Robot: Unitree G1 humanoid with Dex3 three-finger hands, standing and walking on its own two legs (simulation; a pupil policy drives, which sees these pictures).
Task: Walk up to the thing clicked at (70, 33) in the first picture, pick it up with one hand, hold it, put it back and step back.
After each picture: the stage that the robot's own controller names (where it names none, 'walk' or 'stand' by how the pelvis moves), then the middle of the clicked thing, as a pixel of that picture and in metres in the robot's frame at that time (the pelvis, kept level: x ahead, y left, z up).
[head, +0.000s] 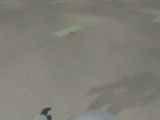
stand; (71, 33) +2.23 +0.65 -0.72
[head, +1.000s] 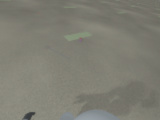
walk; (80, 39) +2.15 +0.27 -0.69
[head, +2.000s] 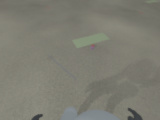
walk; (92, 47) +1.50 +0.00 -0.70
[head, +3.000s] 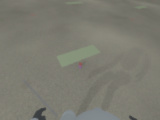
walk; (80, 65) +0.98 +0.13 -0.71
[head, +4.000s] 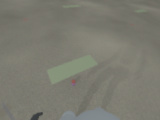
walk; (73, 82) +0.62 +0.19 -0.71
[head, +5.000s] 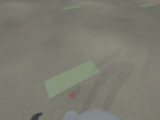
walk; (72, 96) +0.40 +0.22 -0.70
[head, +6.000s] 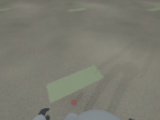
stand; (73, 103) +0.33 +0.19 -0.72
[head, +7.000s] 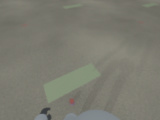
stand; (72, 101) +0.31 +0.20 -0.72
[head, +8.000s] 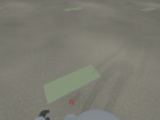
stand; (71, 102) +0.33 +0.20 -0.73
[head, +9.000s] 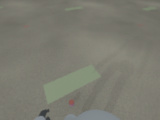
stand; (71, 103) +0.32 +0.20 -0.73
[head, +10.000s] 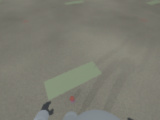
go down; (72, 99) +0.32 +0.20 -0.72
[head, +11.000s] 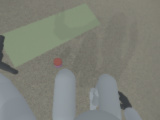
go down; (58, 63) +0.39 +0.25 -0.29
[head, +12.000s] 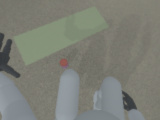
close in; (64, 63) +0.39 +0.25 -0.29
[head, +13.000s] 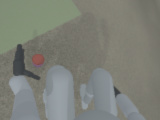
close in; (38, 61) +0.36 +0.28 -0.21
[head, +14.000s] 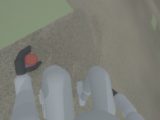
close; (31, 61) +0.37 +0.28 -0.22
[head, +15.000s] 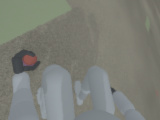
lift; (29, 60) +0.36 +0.28 -0.22
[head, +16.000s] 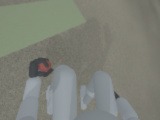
lift; (44, 67) +0.31 +0.27 -0.19
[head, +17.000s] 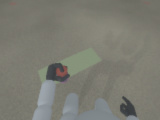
lift; (62, 74) +0.32 +0.19 +0.01
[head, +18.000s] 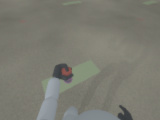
hold; (67, 75) +0.33 +0.17 +0.01
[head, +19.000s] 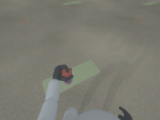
hold; (67, 76) +0.33 +0.17 +0.00
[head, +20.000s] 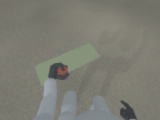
crouch; (63, 73) +0.34 +0.19 -0.07
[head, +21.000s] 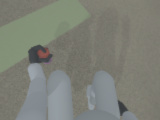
lower; (45, 56) +0.42 +0.27 -0.15
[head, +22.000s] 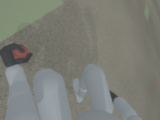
lower; (21, 55) +0.41 +0.29 -0.22
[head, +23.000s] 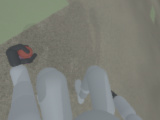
lower; (26, 55) +0.40 +0.29 -0.22
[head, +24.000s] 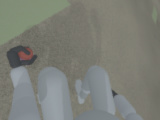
lower; (27, 57) +0.39 +0.29 -0.22
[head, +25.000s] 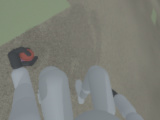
lower; (27, 58) +0.38 +0.29 -0.22
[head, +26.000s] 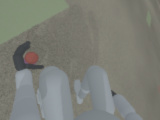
open; (30, 60) +0.37 +0.27 -0.23
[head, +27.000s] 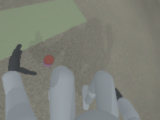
stand; (48, 61) +0.38 +0.26 -0.24
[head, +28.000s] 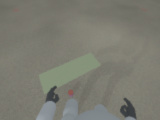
stand; (70, 93) +0.34 +0.19 -0.61
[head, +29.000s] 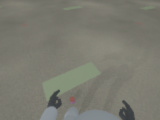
stand; (72, 100) +0.36 +0.19 -0.66
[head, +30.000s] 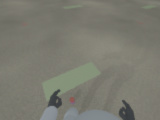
stand; (72, 100) +0.34 +0.19 -0.67
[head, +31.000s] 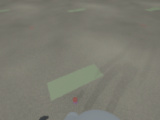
stand; (75, 100) +0.36 +0.18 -0.72
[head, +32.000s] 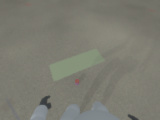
walk; (77, 82) +0.48 +0.13 -0.70
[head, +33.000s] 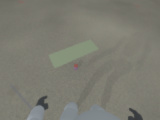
walk; (75, 67) +0.75 +0.20 -0.71
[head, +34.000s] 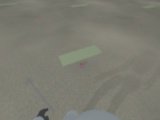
stand; (81, 65) +1.00 +0.19 -0.71
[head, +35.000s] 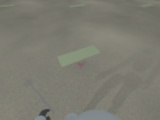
stand; (79, 65) +1.00 +0.20 -0.72
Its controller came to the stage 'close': yes
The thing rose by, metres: 0.71
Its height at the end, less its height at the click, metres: +0.00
